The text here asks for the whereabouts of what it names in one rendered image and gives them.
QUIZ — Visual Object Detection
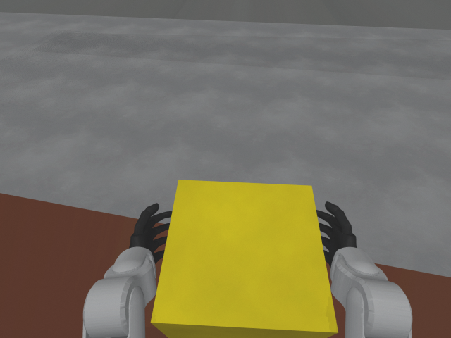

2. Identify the right robot hand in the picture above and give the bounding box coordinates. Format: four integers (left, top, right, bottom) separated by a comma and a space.
316, 201, 357, 268

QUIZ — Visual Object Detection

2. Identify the left robot hand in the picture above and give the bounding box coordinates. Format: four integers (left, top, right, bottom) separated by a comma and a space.
129, 203, 172, 264

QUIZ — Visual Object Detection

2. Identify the carton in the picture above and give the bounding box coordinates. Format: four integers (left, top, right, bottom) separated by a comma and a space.
151, 180, 338, 338

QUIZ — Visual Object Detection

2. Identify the left robot forearm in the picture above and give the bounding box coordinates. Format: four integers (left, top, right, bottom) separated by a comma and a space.
82, 247, 157, 338

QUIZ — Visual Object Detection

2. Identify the right robot forearm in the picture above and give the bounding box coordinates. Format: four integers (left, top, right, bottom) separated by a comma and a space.
330, 247, 412, 338

